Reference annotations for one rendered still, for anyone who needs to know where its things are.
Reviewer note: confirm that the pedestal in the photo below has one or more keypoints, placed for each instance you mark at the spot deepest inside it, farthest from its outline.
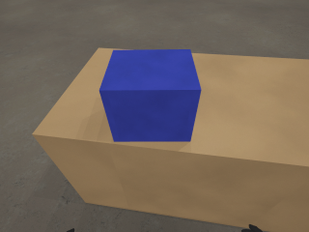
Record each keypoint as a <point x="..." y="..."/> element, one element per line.
<point x="247" y="161"/>

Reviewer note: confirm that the carton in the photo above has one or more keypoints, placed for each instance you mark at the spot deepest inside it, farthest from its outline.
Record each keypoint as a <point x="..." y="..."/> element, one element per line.
<point x="151" y="95"/>

